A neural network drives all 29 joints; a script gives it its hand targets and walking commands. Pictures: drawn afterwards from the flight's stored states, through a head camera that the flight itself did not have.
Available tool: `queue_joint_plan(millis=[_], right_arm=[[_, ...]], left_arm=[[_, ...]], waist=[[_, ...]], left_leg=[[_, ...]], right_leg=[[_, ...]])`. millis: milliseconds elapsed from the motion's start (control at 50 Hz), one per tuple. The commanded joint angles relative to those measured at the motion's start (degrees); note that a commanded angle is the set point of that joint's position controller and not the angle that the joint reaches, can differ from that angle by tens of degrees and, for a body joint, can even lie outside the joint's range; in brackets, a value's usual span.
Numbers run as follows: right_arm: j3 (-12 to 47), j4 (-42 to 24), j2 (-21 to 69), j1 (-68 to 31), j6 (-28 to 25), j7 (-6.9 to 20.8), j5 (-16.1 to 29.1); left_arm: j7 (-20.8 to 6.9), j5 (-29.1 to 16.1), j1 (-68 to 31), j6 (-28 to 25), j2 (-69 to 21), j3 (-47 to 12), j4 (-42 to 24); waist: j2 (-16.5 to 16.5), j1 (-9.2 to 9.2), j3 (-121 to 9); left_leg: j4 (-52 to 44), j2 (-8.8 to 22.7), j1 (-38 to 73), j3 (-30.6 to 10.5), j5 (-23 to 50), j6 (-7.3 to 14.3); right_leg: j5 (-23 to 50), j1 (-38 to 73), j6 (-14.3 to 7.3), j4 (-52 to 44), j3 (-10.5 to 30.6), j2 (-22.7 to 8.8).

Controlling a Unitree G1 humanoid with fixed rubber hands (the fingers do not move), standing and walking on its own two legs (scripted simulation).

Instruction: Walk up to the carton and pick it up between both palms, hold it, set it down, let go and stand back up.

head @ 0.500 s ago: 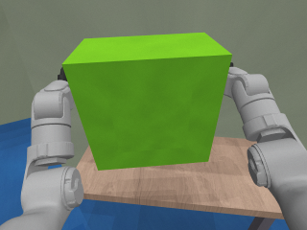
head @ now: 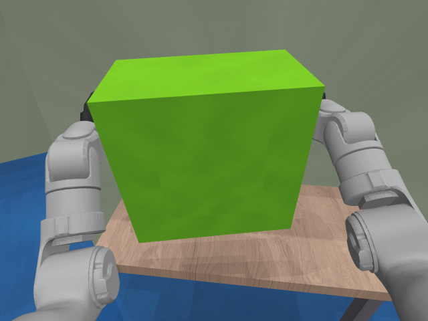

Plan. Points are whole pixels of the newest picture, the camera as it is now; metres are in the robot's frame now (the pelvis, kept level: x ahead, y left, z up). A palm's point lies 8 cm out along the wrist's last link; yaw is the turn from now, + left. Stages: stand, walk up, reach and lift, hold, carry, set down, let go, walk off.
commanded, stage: hold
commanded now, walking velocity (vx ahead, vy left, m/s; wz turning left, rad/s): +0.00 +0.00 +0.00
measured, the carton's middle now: (209, 149) +0.36 +0.00 +0.22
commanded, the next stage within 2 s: none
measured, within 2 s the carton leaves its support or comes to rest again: neither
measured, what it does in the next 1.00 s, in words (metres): stands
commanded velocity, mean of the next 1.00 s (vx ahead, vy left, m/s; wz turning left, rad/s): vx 0.00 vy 0.00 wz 0.00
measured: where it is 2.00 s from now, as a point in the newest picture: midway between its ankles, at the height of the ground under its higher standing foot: outside the picture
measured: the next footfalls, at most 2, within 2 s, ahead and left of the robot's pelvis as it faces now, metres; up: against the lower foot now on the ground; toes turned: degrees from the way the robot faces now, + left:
none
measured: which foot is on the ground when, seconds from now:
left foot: down 0.00-1.00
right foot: down 0.00-1.00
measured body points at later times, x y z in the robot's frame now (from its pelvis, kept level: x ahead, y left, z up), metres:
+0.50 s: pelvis +0.00 +0.00 +0.00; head -0.09 +0.02 +0.44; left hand +0.38 +0.19 +0.27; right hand +0.38 -0.20 +0.30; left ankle +0.01 +0.13 -0.75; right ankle +0.00 -0.12 -0.75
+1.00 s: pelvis -0.01 +0.00 +0.00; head -0.09 +0.02 +0.44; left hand +0.38 +0.19 +0.27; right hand +0.38 -0.20 +0.29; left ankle +0.01 +0.13 -0.75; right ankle +0.00 -0.12 -0.75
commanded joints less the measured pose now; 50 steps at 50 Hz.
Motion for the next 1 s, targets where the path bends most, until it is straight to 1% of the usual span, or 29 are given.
queue_joint_plan(millis=[0,20,80,140,200,260,280,320,380,400,420,440,480,500,560,600,640,660,680,700,740,760,800,820,880,900,920,960,980], right_arm=[[10.2,-23.3,32.6,-37.9,-2.7,8.7,9.8],[10.9,-23.8,33.3,-38.9,-3.0,8.6,9.8],[11.3,-22.8,33.4,-39.7,-2.6,9.2,9.4],[10.2,-21.2,33.8,-39.5,-2.9,9.6,8.4],[10.1,-21.4,33.9,-40.3,-3.1,10.0,9.0],[10.6,-20.3,34.0,-41.9,-3.1,10.4,8.4],[10.1,-19.8,34.4,-41.9,-2.8,10.4,8.4],[11.3,-21.5,35.4,-43.0,-3.3,10.5,8.8],[10.7,-20.9,35.9,-43.3,-3.1,9.8,8.8],[9.7,-17.6,34.4,-41.8,-2.6,9.8,8.6],[9.3,-14.3,34.2,-40.9,-2.2,9.8,7.9],[8.9,-16.5,34.6,-41.8,-3.0,9.7,8.3],[10.0,-17.2,35.2,-41.7,-2.9,9.7,9.4],[9.3,-18.0,34.6,-42.1,-3.0,9.4,8.3],[10.7,-17.6,35.0,-40.8,-2.7,9.5,9.8],[10.7,-21.4,34.9,-41.4,-3.2,9.2,9.9],[9.9,-19.4,34.4,-39.7,-2.5,9.0,9.8],[9.1,-18.3,33.8,-39.3,-2.4,8.7,8.8],[9.6,-17.3,34.0,-39.0,-2.4,9.1,9.1],[8.0,-16.1,32.6,-37.8,-2.3,9.2,8.4],[9.2,-20.3,33.2,-40.5,-3.3,9.4,8.5],[9.7,-21.9,33.8,-40.6,-3.7,9.6,9.6],[10.6,-23.7,35.1,-41.8,-3.9,9.9,9.5],[10.0,-21.3,34.4,-41.3,-3.4,10.0,8.9],[9.5,-17.8,33.8,-40.0,-3.4,10.4,7.7],[10.4,-19.5,35.1,-41.3,-3.8,10.5,8.5],[9.2,-19.8,33.9,-41.2,-3.7,10.3,8.3],[10.3,-20.6,35.0,-42.0,-3.6,10.0,8.6],[10.5,-21.4,34.8,-41.6,-3.7,10.0,8.4]], left_arm=[[-8.2,-10.7,-41.7,-3.4,-31.4,-23.7,-15.2],[-8.3,-10.3,-39.9,-3.4,-30.7,-22.9,-14.8],[-8.6,-8.6,-39.3,-2.9,-30.6,-20.7,-11.1],[-8.2,-9.3,-41.4,-3.2,-30.9,-22.1,-12.9],[-7.6,-10.7,-43.4,-3.2,-31.8,-23.9,-14.0],[-7.8,-9.7,-42.2,-3.2,-31.0,-22.0,-9.4],[-7.8,-10.0,-42.5,-3.5,-30.3,-21.3,-9.0],[-7.5,-9.3,-42.4,-3.8,-31.2,-20.9,-9.4],[-7.3,-8.8,-42.0,-3.5,-31.1,-20.0,-8.1],[-7.7,-8.5,-41.4,-3.1,-30.6,-19.3,-5.6],[-8.1,-7.6,-40.7,-2.9,-29.8,-18.3,-3.9],[-8.5,-8.5,-41.9,-3.0,-30.6,-19.6,-5.1],[-8.5,-8.7,-42.7,-3.6,-29.9,-20.2,-7.6],[-8.7,-8.6,-41.8,-3.4,-29.6,-19.6,-4.7],[-8.4,-9.4,-42.2,-4.2,-30.0,-20.9,-8.4],[-8.2,-9.6,-40.8,-3.7,-31.2,-21.8,-10.1],[-8.4,-9.6,-41.5,-3.4,-30.8,-21.3,-11.5],[-8.6,-8.1,-39.4,-2.8,-30.0,-20.0,-7.9],[-8.7,-8.3,-40.2,-2.7,-30.4,-19.9,-10.1],[-8.9,-8.0,-40.8,-2.5,-30.6,-20.5,-9.9],[-8.7,-8.8,-42.1,-2.9,-31.5,-21.4,-11.2],[-8.3,-9.8,-43.0,-3.5,-32.3,-23.3,-13.6],[-7.4,-10.4,-43.3,-4.2,-32.4,-23.7,-15.0],[-7.4,-9.0,-42.2,-3.7,-31.5,-21.8,-10.2],[-7.6,-9.1,-42.2,-3.7,-31.7,-21.3,-9.5],[-7.5,-9.6,-43.2,-4.1,-31.4,-21.9,-12.5],[-7.4,-9.6,-43.2,-3.8,-31.8,-22.2,-10.3],[-7.6,-8.7,-41.6,-3.6,-31.9,-20.5,-8.4],[-7.6,-8.9,-41.1,-4.0,-31.0,-21.0,-8.6]], waist=[[5.0,-2.32,-21.7],[3.2,-1.6,-20.1],[2.7,0.64,-15.7],[3.7,-0.37,-17.0],[4.4,-0.66,-19.3],[2.7,0.29,-18.6],[0.4,0.55,-18.6],[0.3,1.54,-20.5],[0.0,1.26,-18.1],[1.1,0.33,-15.9],[-0.1,0.69,-12.4],[2.2,0.04,-13.8],[1.9,0.56,-17.9],[1.0,0.06,-16.1],[1.8,-0.32,-18.6],[2.6,-0.48,-21.0],[2.3,-0.67,-18.5],[2.1,-0.66,-15.1],[1.7,-0.2,-15.3],[4.2,-1.02,-13.4],[4.1,-0.41,-17.4],[6.0,-0.91,-20.1],[4.1,-0.17,-20.6],[3.0,0.28,-17.4],[2.2,-0.08,-15.8],[1.3,0.87,-18.9],[2.9,0.1,-18.4],[1.8,1.02,-17.2],[0.8,0.32,-17.9]], left_leg=[[1.0,-3.3,7.0,2.8,18.8,-2.1],[0.5,-3.1,5.9,2.8,17.5,-2.0],[-1.3,-3.3,2.8,3.2,13.0,-0.9],[-1.9,-2.5,3.6,2.6,10.2,-1.1],[-1.3,-2.3,5.0,2.9,12.5,-1.6],[-1.5,-2.4,4.0,3.1,9.6,-0.7],[-2.0,-2.6,3.2,2.8,7.8,0.0],[-1.5,-2.7,4.3,3.0,11.3,0.3],[-1.1,-2.8,4.8,2.7,11.4,0.2],[-1.9,-2.8,4.3,3.0,8.3,0.4],[-3.4,-2.2,1.9,2.8,4.4,0.6],[-2.9,-2.5,1.8,3.1,6.1,0.4],[-1.3,-2.9,3.9,3.3,11.2,0.7],[-1.3,-3.2,3.0,3.5,9.9,0.6],[-0.9,-3.1,5.1,3.2,13.1,-0.4],[0.2,-3.0,6.7,2.9,16.6,-0.8],[-0.5,-2.8,5.5,2.4,15.4,-1.1],[-1.4,-2.9,4.8,2.5,12.9,-0.6],[-1.3,-2.5,4.5,2.4,13.3,-0.5],[-1.9,-2.4,4.4,2.5,11.8,-1.1],[-1.3,-2.4,3.7,2.7,10.4,-0.9],[-1.0,-2.5,4.2,2.6,11.0,-0.7],[-1.0,-2.3,5.8,2.4,13.8,-1.6],[-1.0,-2.4,4.5,2.7,13.1,-1.2],[-2.3,-2.1,3.1,2.6,8.1,-0.2],[-2.0,-2.0,3.3,2.4,9.8,-0.3],[-1.5,-2.6,3.4,2.9,10.3,-0.2],[-1.9,-2.5,3.3,3.0,9.0,0.0],[-1.6,-2.8,3.6,2.7,9.1,0.2]], right_leg=[[18.5,10.7,0.0,1.8,0.0,2.1],[17.8,10.8,0.2,1.8,-0.1,2.5],[13.3,9.9,0.5,1.0,0.4,1.8],[10.2,8.3,-0.5,1.4,-0.2,2.0],[10.9,8.0,-0.4,1.4,-0.6,2.6],[8.6,7.5,-0.2,0.8,-0.3,2.2],[7.0,7.8,-0.1,0.6,-0.3,2.0],[10.6,9.4,0.3,1.3,0.0,2.3],[10.9,7.7,0.5,1.1,0.1,2.3],[8.3,7.3,0.4,-0.2,0.4,1.8],[4.8,5.8,0.0,-0.6,0.5,1.4],[6.2,5.8,-0.1,-0.2,0.6,1.1],[11.9,8.8,0.1,0.4,0.9,1.2],[11.5,8.4,0.5,0.1,0.7,1.1],[14.0,9.1,0.7,0.6,0.5,1.5],[17.1,10.1,0.3,1.3,0.6,2.1],[15.9,9.8,0.0,1.1,0.1,2.4],[13.4,8.0,0.2,0.2,0.3,1.8],[12.8,8.9,-0.1,0.6,-0.2,2.2],[11.1,7.8,-0.4,0.4,0.0,2.2],[9.8,9.5,-0.4,1.2,0.0,2.1],[10.8,9.9,-0.7,2.0,0.3,1.8],[12.0,9.1,-0.4,1.5,-0.5,2.9],[11.8,8.3,-0.1,0.8,-0.5,2.6],[7.3,7.4,-0.3,0.8,-0.2,2.2],[8.9,8.7,-0.3,1.0,-0.1,2.6],[9.3,8.6,-0.3,1.0,0.1,2.1],[9.0,9.4,0.2,0.7,0.1,2.2],[9.8,8.1,0.5,0.8,0.4,1.7]])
